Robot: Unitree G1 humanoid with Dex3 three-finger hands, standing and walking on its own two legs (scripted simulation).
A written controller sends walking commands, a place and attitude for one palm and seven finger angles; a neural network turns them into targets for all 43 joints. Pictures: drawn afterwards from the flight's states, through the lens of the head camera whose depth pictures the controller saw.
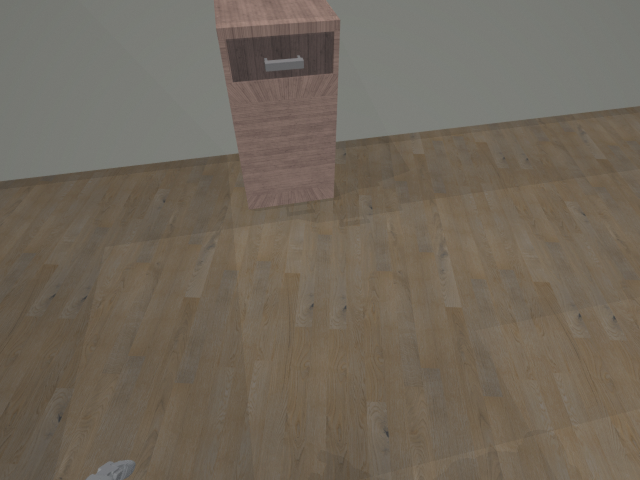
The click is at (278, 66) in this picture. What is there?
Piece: drawer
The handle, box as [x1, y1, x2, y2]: [264, 55, 303, 71]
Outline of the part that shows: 303,60 299,55 297,55 296,58 267,60 266,58 264,58 266,71 301,68 303,67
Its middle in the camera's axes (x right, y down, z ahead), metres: -0.13 -0.61 +1.33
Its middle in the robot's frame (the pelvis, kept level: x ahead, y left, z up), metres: +1.40 +0.19 -0.08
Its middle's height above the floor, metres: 0.69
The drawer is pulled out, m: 0.00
